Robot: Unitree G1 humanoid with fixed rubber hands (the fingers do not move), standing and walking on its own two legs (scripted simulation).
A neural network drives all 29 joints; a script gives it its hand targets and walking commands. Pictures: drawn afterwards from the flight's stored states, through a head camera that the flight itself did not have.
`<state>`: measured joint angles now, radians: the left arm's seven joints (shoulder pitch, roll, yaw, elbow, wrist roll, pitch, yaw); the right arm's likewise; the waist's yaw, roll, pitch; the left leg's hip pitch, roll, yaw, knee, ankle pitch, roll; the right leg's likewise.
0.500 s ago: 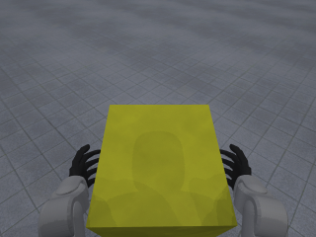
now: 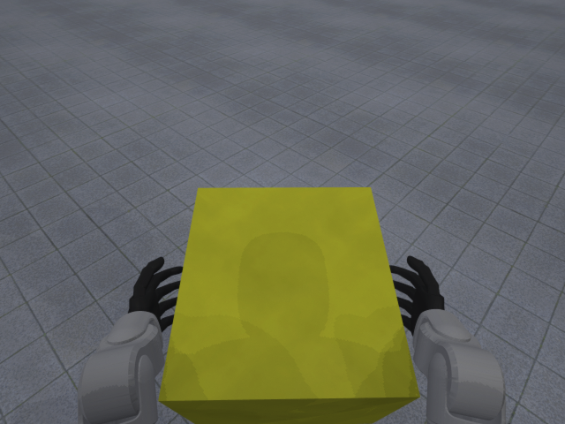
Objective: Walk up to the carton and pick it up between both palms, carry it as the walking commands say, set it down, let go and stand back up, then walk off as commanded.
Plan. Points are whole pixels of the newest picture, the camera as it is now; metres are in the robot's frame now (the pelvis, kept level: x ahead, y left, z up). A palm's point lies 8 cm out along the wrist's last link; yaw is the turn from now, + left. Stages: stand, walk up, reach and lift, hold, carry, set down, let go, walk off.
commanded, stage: carry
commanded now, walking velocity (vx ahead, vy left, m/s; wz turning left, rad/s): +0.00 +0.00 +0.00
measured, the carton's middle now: (285, 306) +0.30 +0.00 +0.01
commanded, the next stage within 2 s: none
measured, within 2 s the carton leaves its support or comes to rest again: neither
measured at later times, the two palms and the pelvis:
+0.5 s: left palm (151, 315) +0.25 +0.17 +0.08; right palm (423, 312) +0.25 -0.18 +0.08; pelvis +0.01 +0.00 +0.00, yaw +0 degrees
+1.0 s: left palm (157, 311) +0.26 +0.17 +0.07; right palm (419, 308) +0.26 -0.18 +0.07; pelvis +0.01 +0.00 +0.00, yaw +0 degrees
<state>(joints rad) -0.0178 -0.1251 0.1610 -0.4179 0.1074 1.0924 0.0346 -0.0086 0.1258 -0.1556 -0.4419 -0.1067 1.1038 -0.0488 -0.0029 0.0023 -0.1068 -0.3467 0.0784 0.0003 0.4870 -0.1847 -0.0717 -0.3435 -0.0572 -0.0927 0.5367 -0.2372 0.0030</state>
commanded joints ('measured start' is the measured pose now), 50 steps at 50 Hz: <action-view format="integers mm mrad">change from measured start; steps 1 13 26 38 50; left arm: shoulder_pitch -385 -385 -390 -397 -394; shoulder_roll -661 -667 -667 -657 -641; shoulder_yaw -691 -687 -674 -644 -619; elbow -57 -37 -2 44 76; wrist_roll -298 -291 -279 -265 -250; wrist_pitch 1 -23 -49 -93 -138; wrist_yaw -103 -108 -114 -118 -119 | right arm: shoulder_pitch -389 -392 -401 -408 -405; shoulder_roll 651 652 649 637 619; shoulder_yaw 690 682 665 635 611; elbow -55 -33 4 53 87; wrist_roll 299 290 277 262 248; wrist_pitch -5 -29 -56 -100 -144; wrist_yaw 107 114 122 128 131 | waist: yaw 0 -1 -3 -3 -3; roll -5 -3 -3 -4 -4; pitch -148 -147 -148 -152 -155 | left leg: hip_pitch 58 63 68 75 81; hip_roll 36 38 40 43 46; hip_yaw -22 -20 -15 -11 -9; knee -59 -54 -48 -44 -42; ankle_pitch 69 74 86 95 104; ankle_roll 41 42 42 43 46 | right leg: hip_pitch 60 67 77 87 96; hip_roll -74 -72 -72 -73 -74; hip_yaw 82 76 73 71 68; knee -118 -114 -112 -109 -106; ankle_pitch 2 12 32 53 73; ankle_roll -18 -19 -21 -24 -26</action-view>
